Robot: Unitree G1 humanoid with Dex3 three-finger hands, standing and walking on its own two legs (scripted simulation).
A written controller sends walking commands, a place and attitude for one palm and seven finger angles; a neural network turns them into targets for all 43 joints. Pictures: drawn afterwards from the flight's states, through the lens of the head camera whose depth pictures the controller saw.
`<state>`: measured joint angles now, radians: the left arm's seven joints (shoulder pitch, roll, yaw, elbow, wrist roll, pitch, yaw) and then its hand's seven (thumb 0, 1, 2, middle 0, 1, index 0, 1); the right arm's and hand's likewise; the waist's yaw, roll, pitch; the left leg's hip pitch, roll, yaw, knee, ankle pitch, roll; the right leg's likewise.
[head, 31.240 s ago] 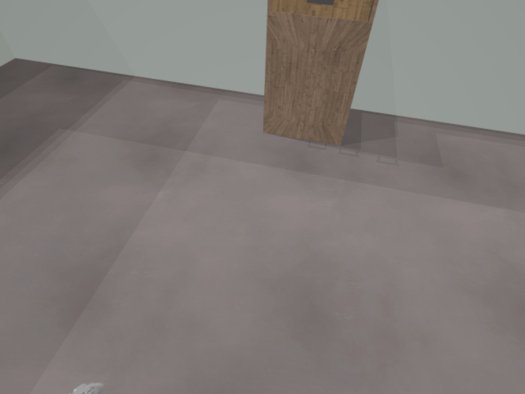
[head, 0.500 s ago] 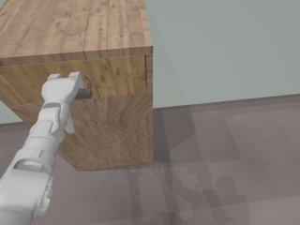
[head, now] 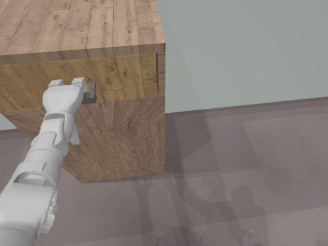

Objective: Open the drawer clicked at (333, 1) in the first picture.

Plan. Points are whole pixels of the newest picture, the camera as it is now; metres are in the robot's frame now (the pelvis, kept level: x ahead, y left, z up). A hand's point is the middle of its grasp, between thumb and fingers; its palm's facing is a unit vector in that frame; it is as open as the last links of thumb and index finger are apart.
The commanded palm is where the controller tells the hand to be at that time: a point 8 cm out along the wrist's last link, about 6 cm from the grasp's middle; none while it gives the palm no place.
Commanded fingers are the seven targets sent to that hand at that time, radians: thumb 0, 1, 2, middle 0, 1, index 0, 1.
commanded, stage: lower the fingers behind the handle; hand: left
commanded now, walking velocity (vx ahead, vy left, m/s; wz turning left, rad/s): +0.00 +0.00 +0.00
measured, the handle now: (73, 93) +0.50 +0.24 +0.06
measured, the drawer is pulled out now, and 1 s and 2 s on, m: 0.00 0.00 0.10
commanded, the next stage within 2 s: close the thumb around the handle in 0.20 s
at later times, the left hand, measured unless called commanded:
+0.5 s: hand (72, 113) +0.45 +0.24 +0.04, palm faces -0.03 -0.01 -1.00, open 12.8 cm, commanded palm +0.42 +0.25 +0.10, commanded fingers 0.00 0.12 0.56 -0.34 -1.27 -0.34 -1.27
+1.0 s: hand (71, 114) +0.44 +0.24 +0.04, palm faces -0.02 -0.02 -1.00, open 5.6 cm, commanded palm +0.41 +0.25 +0.10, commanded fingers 0.00 0.90 0.90 -0.40 -1.35 -0.40 -1.35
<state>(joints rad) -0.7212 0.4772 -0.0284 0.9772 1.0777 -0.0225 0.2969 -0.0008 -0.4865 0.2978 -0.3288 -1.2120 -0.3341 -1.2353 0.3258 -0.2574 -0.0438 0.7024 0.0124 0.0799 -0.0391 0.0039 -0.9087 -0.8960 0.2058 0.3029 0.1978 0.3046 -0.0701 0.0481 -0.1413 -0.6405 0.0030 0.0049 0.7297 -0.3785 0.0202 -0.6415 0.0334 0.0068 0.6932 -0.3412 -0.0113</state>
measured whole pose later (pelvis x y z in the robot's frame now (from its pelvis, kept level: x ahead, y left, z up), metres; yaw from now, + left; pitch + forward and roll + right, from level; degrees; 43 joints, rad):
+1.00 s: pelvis +0.01 +0.00 +0.00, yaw +0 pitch +15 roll -1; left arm -0.63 0.46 -0.02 0.88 1.07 -0.02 0.29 0.00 0.72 0.81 -0.37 -1.33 -0.40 -1.34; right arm 0.31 -0.26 -0.05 0.69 0.01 0.08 -0.03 0.00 -0.91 -0.90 0.21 0.30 0.20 0.30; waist -0.06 0.05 -0.14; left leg -0.60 0.00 0.01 0.71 -0.38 0.02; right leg -0.60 0.03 0.02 0.68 -0.34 -0.01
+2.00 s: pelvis +0.01 +0.00 +0.01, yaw -1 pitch +9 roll +0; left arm -0.17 0.40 -0.07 0.38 1.02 0.05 0.25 0.01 0.73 0.79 -0.33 -1.35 -0.41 -1.35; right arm 0.18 -0.24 -0.03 0.65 0.02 0.07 -0.05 0.01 -0.91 -0.90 0.21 0.30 0.20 0.30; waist 0.01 0.06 -0.12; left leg -0.42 0.00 0.02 0.62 -0.36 0.01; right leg -0.45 0.03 0.03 0.62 -0.33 -0.02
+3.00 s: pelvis +0.01 -0.01 +0.01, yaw +0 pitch +5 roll +0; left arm 0.32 0.37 -0.11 -0.07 1.02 0.09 0.30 0.03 0.70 0.81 -0.32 -1.35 -0.42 -1.35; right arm 0.09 -0.23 0.00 0.63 -0.01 0.06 -0.03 0.01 -0.91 -0.90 0.20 0.30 0.20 0.30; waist 0.07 0.06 -0.09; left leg -0.35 0.00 0.02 0.63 -0.37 0.00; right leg -0.38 0.03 0.02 0.64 -0.35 -0.03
